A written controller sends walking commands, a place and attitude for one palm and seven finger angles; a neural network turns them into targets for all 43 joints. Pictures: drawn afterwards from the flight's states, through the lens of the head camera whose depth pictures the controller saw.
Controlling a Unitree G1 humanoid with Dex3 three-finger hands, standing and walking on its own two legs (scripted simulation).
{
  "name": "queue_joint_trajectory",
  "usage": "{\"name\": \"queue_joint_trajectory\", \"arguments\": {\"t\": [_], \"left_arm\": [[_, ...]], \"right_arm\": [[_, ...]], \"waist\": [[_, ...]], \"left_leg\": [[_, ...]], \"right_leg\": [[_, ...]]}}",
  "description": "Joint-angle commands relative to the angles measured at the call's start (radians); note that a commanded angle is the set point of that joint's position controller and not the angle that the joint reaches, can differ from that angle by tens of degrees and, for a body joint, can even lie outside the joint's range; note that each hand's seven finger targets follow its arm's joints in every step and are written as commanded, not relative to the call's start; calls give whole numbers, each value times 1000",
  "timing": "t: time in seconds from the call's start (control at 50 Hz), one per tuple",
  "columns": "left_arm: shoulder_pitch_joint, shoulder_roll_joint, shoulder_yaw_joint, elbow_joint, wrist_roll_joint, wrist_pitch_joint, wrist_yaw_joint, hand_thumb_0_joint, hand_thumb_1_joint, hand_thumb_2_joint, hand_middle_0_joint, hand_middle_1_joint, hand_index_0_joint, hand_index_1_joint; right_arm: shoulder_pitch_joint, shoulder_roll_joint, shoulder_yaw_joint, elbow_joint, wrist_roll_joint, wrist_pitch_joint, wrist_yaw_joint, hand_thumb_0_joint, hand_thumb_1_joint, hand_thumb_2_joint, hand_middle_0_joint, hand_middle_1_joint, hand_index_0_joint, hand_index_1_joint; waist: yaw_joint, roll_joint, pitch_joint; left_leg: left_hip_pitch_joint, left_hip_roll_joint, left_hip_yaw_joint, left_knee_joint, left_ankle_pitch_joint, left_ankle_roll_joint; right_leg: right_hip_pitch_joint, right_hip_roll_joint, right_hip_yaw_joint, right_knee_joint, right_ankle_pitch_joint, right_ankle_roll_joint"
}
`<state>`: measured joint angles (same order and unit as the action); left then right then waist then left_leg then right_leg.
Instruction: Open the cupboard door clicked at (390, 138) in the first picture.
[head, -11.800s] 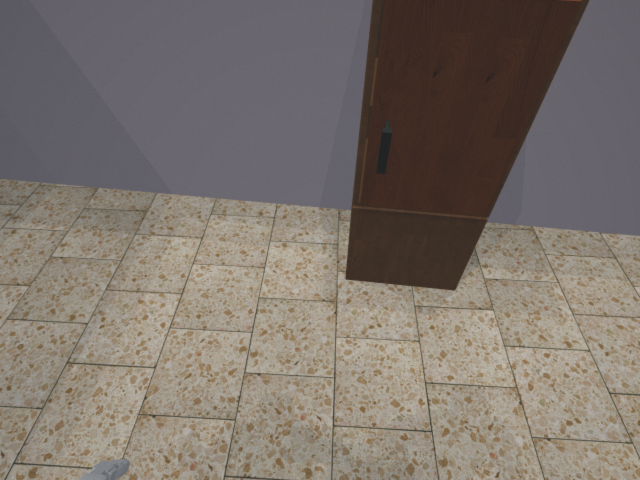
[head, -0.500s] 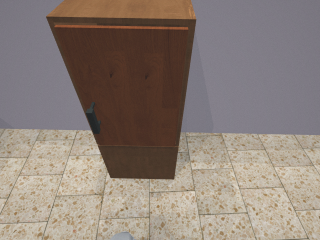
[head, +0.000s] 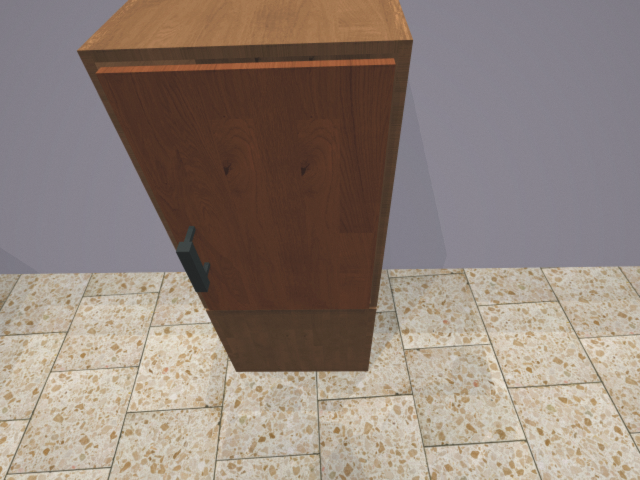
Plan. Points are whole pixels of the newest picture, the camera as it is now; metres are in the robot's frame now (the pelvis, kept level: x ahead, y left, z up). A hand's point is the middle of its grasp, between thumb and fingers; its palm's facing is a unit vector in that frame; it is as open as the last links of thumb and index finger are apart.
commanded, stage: come to a stop and stand still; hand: left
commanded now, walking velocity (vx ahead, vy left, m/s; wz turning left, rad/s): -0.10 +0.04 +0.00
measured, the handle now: (196, 259) +0.51 +0.28 -0.10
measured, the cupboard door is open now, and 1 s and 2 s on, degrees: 0 0 0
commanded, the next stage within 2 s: look again from close up in 1.30 s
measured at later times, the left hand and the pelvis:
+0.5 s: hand out of the picture +0.01 +0.18 -0.17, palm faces +0.08 -0.98 -0.20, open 7.3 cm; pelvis -0.02 +0.00 +0.01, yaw +1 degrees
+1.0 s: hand out of the picture +0.01 +0.23 -0.17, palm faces +0.02 -0.98 -0.20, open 7.3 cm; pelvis +0.01 +0.06 +0.01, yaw -1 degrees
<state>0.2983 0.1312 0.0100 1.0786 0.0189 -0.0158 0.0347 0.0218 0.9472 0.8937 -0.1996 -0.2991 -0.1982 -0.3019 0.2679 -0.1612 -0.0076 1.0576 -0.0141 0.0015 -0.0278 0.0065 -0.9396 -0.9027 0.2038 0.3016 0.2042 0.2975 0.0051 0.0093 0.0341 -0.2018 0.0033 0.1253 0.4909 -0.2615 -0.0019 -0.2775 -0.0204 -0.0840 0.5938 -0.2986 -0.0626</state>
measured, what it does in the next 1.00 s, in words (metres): shifts its weight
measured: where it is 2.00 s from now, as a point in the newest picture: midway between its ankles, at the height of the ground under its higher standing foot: outside the picture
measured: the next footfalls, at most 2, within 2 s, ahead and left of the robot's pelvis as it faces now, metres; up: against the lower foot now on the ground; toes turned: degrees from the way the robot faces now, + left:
none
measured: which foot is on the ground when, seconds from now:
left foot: down 0.00-1.00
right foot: down 0.00-1.00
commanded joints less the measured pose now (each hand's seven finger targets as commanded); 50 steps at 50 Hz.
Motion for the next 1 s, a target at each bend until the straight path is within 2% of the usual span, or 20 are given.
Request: {"name": "queue_joint_trajectory", "arguments": {"t": [0.0,0.08,0.14,0.28,0.34,0.42,0.52,0.54,0.56,0.58,0.6,0.62,0.64,0.68,0.72,0.74,0.78,0.8,0.84,0.98], "left_arm": [[64,134,16,-26,-7,-17,12,0,900,900,-200,-300,-200,-300],[22,144,24,-47,-9,-4,15,0,900,900,-200,-300,-200,-300],[7,147,28,-52,-9,5,14,0,900,900,-200,-300,-200,-300],[-33,149,38,-71,-3,15,10,0,900,900,-200,-300,-200,-300],[-36,137,40,-69,-5,15,5,0,900,900,-200,-300,-200,-300],[-3,98,32,-46,-7,9,-2,0,900,900,-200,-300,-200,-300],[49,67,17,-10,-9,-2,-4,0,900,900,-200,-300,-200,-300],[179,115,2,46,-3,-20,39,0,900,900,-200,-300,-200,-300],[94,176,6,-14,-1,-29,25,0,900,900,-200,-300,-200,-300],[43,190,18,-41,2,-34,13,0,900,900,-200,-300,-200,-300],[8,184,18,-51,1,-38,14,0,900,900,-200,-300,-200,-300],[-16,170,19,-58,1,-39,15,0,900,900,-200,-300,-200,-300],[-13,149,17,-53,-3,-41,14,0,900,900,-200,-300,-200,-300],[-5,115,12,-42,-5,-38,12,0,900,900,-200,-300,-200,-300],[31,76,0,-25,-10,-23,7,0,900,900,-200,-300,-200,-300],[57,64,-4,-16,-9,-19,5,0,900,900,-200,-300,-200,-300],[77,58,-10,-2,-5,-17,1,0,900,900,-200,-300,-200,-300],[83,54,-11,3,-7,-17,1,0,900,900,-200,-300,-200,-300],[82,51,-13,8,-7,-15,1,0,900,900,-200,-300,-200,-300],[60,60,-9,8,-7,-9,7,0,900,900,-200,-300,-200,-300]], "right_arm": [[75,-34,-17,-13,10,1,-6,0,-900,-900,200,300,200,300],[79,-31,-16,10,6,8,-8,0,-900,-900,200,300,200,300],[73,-36,-19,10,1,16,-6,0,-900,-900,200,300,200,300],[119,-19,-23,24,-5,25,5,0,-900,-900,200,300,200,300],[151,-17,-19,38,-11,20,8,0,-900,-900,200,300,200,300],[159,-11,-9,43,-16,1,3,0,-900,-900,200,300,200,300],[155,-14,-1,46,-9,-19,-4,0,-900,-900,200,300,200,300],[-24,-87,-8,-22,0,-27,7,0,-900,-900,200,300,200,300],[89,-11,-3,-42,0,-2,15,0,-900,-900,200,300,200,300],[105,-10,-3,-29,-13,7,21,0,-900,-900,200,300,200,300],[153,-17,-3,-26,-11,7,25,0,-900,-900,200,300,200,300],[195,-14,-1,-18,-10,2,28,0,-900,-900,200,300,200,300],[206,-9,2,-15,-8,-4,27,0,-900,-900,200,300,200,300],[220,-9,6,-11,-8,-20,21,0,-900,-900,200,300,200,300],[170,-41,12,-17,-11,-34,14,0,-900,-900,200,300,200,300],[144,-49,12,-23,-10,-37,9,0,-900,-900,200,300,200,300],[126,-55,13,-28,-7,-43,4,0,-900,-900,200,300,200,300],[124,-60,13,-26,-6,-46,2,0,-900,-900,200,300,200,300],[130,-66,13,-18,-5,-48,0,0,-900,-900,200,300,200,300],[146,-67,15,18,-4,-52,-8,0,-900,-900,200,300,200,300]], "waist": [[-17,-183,-32],[-11,-47,-25],[-1,-22,9],[-8,-89,57],[-13,-63,74],[3,4,87],[17,42,68],[79,91,155],[-19,43,37],[-21,50,44],[-50,-10,3],[-65,-53,-22],[-65,-88,-33],[-60,-67,-9],[-25,100,61],[-6,122,78],[11,88,87],[12,45,79],[8,6,77],[-2,-3,42]], "left_leg": [[-18,62,-63,-23,11,-6],[21,89,-81,-59,110,-6],[1,91,-85,-58,82,-5],[-4,66,-83,-37,-45,2],[3,62,-86,-53,-54,11],[-68,90,-133,-158,-95,25],[-100,114,-156,-214,-57,29],[-131,103,-52,46,-61,-12],[-99,54,-84,125,-148,-5],[-66,55,-89,156,-121,4],[-41,60,-83,156,-110,10],[-2,49,-82,126,-61,13],[33,44,-89,76,-24,15],[34,59,-113,-19,8,21],[-94,118,-205,-141,-18,46],[-146,138,-230,-199,-71,59],[-185,139,-239,-233,-48,69],[-162,136,-232,-231,-28,68],[-127,130,-226,-230,-8,66],[-11,126,-199,-206,245,58]], "right_leg": [[85,-224,214,-181,639,-28],[60,-192,197,-194,434,-33],[26,-184,203,-218,275,-31],[-73,-193,239,-357,-174,-37],[-108,-164,219,-367,-242,-23],[-34,-106,158,-313,-161,-1],[69,-89,125,-263,14,6],[-4,-147,191,-289,270,53],[-32,-235,333,-384,-142,-20],[-91,-258,360,-416,-258,-67],[-105,-238,307,-407,-288,-75],[-112,-205,242,-374,-238,-68],[-112,-176,217,-345,-198,-57],[-99,-128,161,-270,-121,-36],[-35,-63,121,-175,-51,-3],[18,-51,92,-149,-1,7],[85,-52,75,-132,73,16],[85,-55,79,-130,88,18],[76,-62,83,-139,102,24],[75,-75,74,-132,140,37]]}}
